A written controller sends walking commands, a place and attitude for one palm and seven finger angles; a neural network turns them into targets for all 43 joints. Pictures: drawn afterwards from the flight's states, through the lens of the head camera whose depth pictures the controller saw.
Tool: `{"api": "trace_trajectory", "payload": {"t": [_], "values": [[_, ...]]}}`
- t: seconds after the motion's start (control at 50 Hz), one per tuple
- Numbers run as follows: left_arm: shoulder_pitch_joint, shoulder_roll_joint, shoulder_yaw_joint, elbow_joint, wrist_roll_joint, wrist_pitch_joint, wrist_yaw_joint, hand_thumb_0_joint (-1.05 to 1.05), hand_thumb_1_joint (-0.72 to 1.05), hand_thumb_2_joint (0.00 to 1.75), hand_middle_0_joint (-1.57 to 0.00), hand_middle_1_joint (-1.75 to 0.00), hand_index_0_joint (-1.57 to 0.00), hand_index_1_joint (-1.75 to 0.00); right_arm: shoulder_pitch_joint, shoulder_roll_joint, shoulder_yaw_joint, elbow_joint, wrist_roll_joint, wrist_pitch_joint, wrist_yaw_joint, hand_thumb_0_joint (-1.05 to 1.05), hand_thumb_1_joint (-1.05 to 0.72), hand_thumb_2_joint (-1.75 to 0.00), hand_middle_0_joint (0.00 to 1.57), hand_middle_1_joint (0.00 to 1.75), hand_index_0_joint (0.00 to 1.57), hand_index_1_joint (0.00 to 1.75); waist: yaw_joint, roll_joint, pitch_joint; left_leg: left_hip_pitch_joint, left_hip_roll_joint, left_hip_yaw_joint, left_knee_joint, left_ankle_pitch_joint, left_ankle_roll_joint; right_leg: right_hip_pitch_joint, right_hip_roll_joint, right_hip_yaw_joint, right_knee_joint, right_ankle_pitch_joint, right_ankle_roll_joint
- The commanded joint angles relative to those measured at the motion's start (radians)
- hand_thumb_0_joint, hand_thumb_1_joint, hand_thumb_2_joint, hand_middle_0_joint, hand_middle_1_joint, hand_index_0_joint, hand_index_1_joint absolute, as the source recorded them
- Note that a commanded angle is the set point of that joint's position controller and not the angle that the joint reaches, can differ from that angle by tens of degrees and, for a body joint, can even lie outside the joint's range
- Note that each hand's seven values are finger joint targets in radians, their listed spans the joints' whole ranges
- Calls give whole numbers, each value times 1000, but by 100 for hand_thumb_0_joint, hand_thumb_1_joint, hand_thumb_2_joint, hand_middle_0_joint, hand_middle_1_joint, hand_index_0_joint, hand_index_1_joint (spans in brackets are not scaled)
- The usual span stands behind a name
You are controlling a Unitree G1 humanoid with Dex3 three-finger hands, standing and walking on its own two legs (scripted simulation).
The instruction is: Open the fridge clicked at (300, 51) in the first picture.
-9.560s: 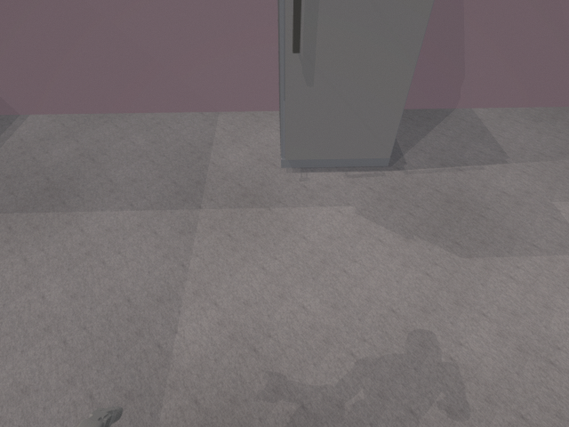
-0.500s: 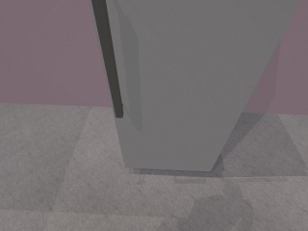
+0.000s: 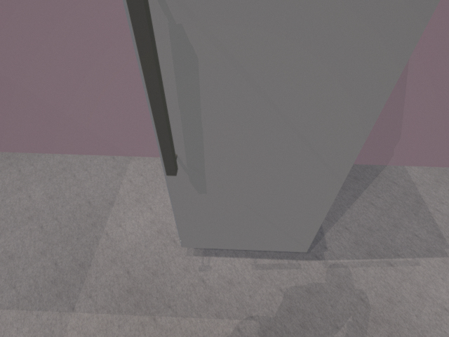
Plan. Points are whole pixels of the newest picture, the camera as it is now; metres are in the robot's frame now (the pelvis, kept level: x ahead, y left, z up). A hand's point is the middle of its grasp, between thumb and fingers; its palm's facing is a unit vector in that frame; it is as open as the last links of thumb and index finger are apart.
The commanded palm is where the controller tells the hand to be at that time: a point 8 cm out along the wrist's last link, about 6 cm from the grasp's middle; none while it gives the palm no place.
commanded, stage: look again from close up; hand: left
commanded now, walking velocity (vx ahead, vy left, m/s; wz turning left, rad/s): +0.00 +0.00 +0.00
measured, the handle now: (159, 91) +0.57 +0.18 +0.15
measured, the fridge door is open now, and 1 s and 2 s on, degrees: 0 0 0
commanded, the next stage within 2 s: shuffle to correct the standing spot in 0.58 s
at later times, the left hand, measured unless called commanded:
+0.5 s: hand out of the picture +0.01 +0.17 -0.17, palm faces +0.01 -0.98 -0.21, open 7.4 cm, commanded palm none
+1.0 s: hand out of the picture +0.02 +0.16 -0.18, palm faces +0.06 -0.98 -0.16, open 7.4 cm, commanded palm none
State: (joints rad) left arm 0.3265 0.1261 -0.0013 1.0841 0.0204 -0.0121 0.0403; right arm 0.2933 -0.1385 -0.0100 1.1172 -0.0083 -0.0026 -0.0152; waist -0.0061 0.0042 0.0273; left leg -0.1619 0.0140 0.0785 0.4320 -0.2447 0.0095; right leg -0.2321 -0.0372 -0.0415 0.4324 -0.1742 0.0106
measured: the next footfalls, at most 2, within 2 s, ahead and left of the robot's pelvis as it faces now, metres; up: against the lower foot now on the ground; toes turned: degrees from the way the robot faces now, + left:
right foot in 1.30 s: +0.21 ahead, -0.10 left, +0.00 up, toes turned -5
left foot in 1.58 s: +0.13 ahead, +0.13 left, +0.00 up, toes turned +8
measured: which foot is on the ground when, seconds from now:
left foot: down 0.00-1.00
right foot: down 0.00-1.00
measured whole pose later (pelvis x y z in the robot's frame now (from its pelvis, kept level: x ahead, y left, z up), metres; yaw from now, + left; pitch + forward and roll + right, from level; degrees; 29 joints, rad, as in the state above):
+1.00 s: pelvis +0.05 +0.00 -0.01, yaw +0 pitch -1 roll -1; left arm 0.37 0.14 0.02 1.09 0.02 -0.01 0.02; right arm 0.35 -0.15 0.00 1.13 -0.02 0.00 -0.01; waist 0.01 0.01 -0.01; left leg -0.15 0.04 0.07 0.54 -0.38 0.00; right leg -0.21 -0.01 -0.05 0.52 -0.30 0.00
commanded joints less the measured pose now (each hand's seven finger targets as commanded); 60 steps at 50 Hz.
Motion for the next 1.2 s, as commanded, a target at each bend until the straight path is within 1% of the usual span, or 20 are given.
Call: {"api": "trace_trajectory", "payload": {"t": [0.0, 0.06, 0.22, 0.64, 0.68, 0.72, 0.74, 0.78, 0.84, 0.94, 0.98, 1.0, 1.02, 1.04, 1.06, 1.08, 1.1, 1.12, 1.14, 1.18], "values": [[64, 111, 26, -22, -1, -15, 4, 0, 90, 90, -20, -30, -20, -30, 74, -103, -18, -22, -2, -17, -10, 0, -90, -90, 20, 30, 20, 30, 2, -19, 57, -83, 92, -93, -110, 4, 7, 18, -75, 92, -93, -7, -27], [61, 115, 27, -21, -1, -17, 4, 0, 90, 90, -20, -30, -20, -30, 70, -112, -19, -22, -2, -21, -11, 0, -90, -90, 20, 30, 20, 30, 3, 2, 34, -64, 99, -91, -109, 48, 8, 36, -76, 84, -80, 49, -28], [45, 132, 27, -21, -1, -17, 3, 0, 90, 90, -20, -30, -20, -30, 58, -122, -19, -17, -2, -18, -10, 0, -90, -90, 20, 30, 20, 30, 4, -7, 65, -69, 98, -93, -116, 23, 7, 28, -77, 90, -100, 12, -31], [-5, 178, 31, -18, -2, -21, -4, 0, 90, 90, -20, -30, -20, -30, 12, -174, -20, -16, -4, -26, -11, 0, -90, -90, 20, 30, 20, 30, 4, 8, 27, -28, 108, -100, -134, 82, 7, 66, -82, 88, -103, 72, -34], [-2, 164, 26, -10, -3, -20, -4, 0, 90, 90, -20, -30, -20, -30, 17, -158, -13, -10, -5, -23, -10, 0, -90, -90, 20, 30, 20, 30, 3, 2, 13, -25, 106, -96, -137, 47, 2, 79, -82, 91, -112, 38, -30], [24, 134, 21, 0, 0, -12, -3, 0, 90, 90, -20, -30, -20, -30, 51, -123, -7, 0, -9, -16, -7, 0, -90, -90, 20, 30, 20, 30, 4, -12, 7, -21, 97, -85, -127, -50, 1, 64, -79, 90, -101, -75, -31], [26, 137, 24, -1, 2, -7, -5, 0, 90, 90, -20, -30, -20, -30, 54, -123, -8, 3, -11, -11, -5, 0, -90, -90, 20, 30, 20, 30, 6, -18, 38, -41, 92, -81, -127, -123, 4, 37, -79, 93, -102, -158, -31], [33, 146, 31, -8, 5, 0, -11, 0, 90, 90, -20, -30, -20, -30, 57, -126, -10, -2, -14, -3, -3, 0, -90, -90, 20, 30, 20, 30, 10, -33, 98, -89, 83, -78, -120, -233, 10, -14, -77, 120, -118, -300, -37], [61, 152, 42, -14, 7, 0, -16, 0, 90, 90, -20, -30, -20, -30, 71, -114, -11, -13, -15, -3, -2, 0, -90, -90, 20, 30, 20, 30, 15, -67, 130, -126, 63, -57, -57, -232, 15, -31, -93, 164, -135, -367, -59], [129, 164, 63, -10, 1, -8, -17, 0, 90, 90, -20, -30, -20, -30, 97, -88, -8, -30, -12, -19, -4, 0, -90, -90, 20, 30, 20, 30, 25, -92, 112, -180, 34, -1, 90, -147, 11, 38, -147, 232, -134, -335, -123], [138, 155, 71, -9, 0, -12, -17, 0, 90, 90, -20, -30, -20, -30, 119, -79, -10, -32, -10, -27, -6, 0, -90, -90, 20, 30, 20, 30, 15, -104, 99, -162, 35, 8, 112, -127, 12, 37, -157, 226, -109, -278, -137], [128, 152, 71, -13, 0, -12, -18, 0, 90, 90, -20, -30, -20, -30, 139, -77, -11, -28, -9, -31, -6, 0, -90, -90, 20, 30, 20, 30, 5, -77, 100, -131, 37, 4, 91, -117, 15, 15, -146, 200, -77, -247, -134], [112, 135, 71, -19, 1, -13, -19, 0, 90, 90, -20, -30, -20, -30, 174, -78, -14, -19, -7, -35, -8, 0, -90, -90, 20, 30, 20, 30, -12, -31, 94, -76, 53, -15, 56, -76, 23, -16, -112, 148, -12, -191, -122], [87, 105, 65, -30, 3, -13, -21, 0, 90, 90, -20, -30, -20, -30, 233, -96, -17, 3, -7, -44, -11, 0, -90, -90, 20, 30, 20, 30, -39, 74, 72, 39, 109, -88, -20, 34, 46, -91, -53, 58, 129, -114, -91], [37, 60, 53, -52, 5, -16, -23, 0, 90, 90, -20, -30, -20, -30, 326, -142, -30, 44, -13, -50, -19, 0, -90, -90, 20, 30, 20, 30, -74, 239, 72, 173, 231, -253, -96, 216, 100, -253, 25, -69, 354, -124, -49], [-37, 43, 40, -86, 10, -21, -18, 0, 90, 90, -20, -30, -20, -30, 397, -147, -28, 72, -17, -49, -30, 0, -90, -90, 20, 30, 20, 30, -103, 296, 119, 289, 315, -355, -129, 559, 162, -452, 44, -79, 511, -353, -29], [-51, 57, 45, -87, 11, -18, -12, 0, 90, 90, -20, -30, -20, -30, 403, -120, -13, 78, -18, -46, -39, 0, -90, -90, 20, 30, 20, 30, -86, 216, 147, 289, 331, -322, -87, 821, 179, -482, 6, -18, 573, -380, -34], [-52, 56, 46, -83, 8, -18, -12, 0, 90, 90, -20, -30, -20, -30, 377, -92, -4, 66, -17, -46, -44, 0, -90, -90, 20, 30, 20, 30, -72, 149, 153, 266, 327, -274, -61, 950, 181, -462, -21, -5, 555, -372, -37], [-53, 36, 45, -80, 6, -16, -14, 0, 90, 90, -20, -30, -20, -30, 346, -100, -3, 56, -19, -45, -47, 0, -90, -90, 20, 30, 20, 30, -59, 119, 170, 230, 305, -227, -53, 984, 168, -424, -33, -17, 517, -357, -35], [-40, 20, 42, -71, -4, -4, -18, 0, 90, 90, -20, -30, -20, -30, 255, -106, -3, 26, -17, -44, -53, 0, -90, -90, 20, 30, 20, 30, -20, 121, 155, 130, 242, -148, -57, 938, 129, -271, -38, -31, 357, -241, -25]]}}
